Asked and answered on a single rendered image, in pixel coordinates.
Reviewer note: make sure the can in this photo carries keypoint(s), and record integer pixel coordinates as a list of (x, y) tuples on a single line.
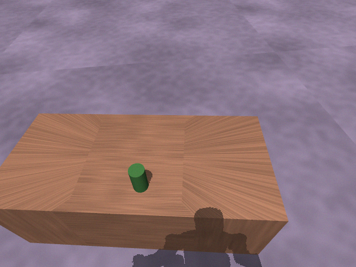
[(138, 177)]

